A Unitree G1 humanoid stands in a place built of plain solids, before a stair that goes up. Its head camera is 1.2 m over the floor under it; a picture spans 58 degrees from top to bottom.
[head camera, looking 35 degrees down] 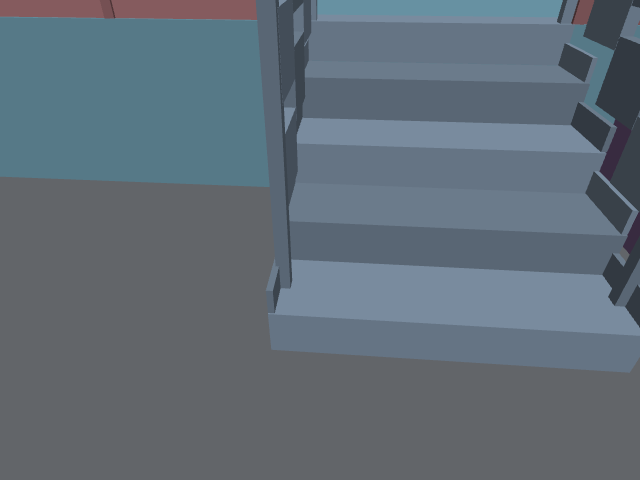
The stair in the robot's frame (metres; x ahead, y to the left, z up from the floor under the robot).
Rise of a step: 0.18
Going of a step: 0.30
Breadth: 1.22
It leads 5 degrees to the right of straight ahead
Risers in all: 5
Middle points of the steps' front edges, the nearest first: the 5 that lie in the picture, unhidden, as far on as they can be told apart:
0.98 -0.43 0.18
1.28 -0.46 0.35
1.58 -0.48 0.53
1.88 -0.51 0.70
2.18 -0.53 0.88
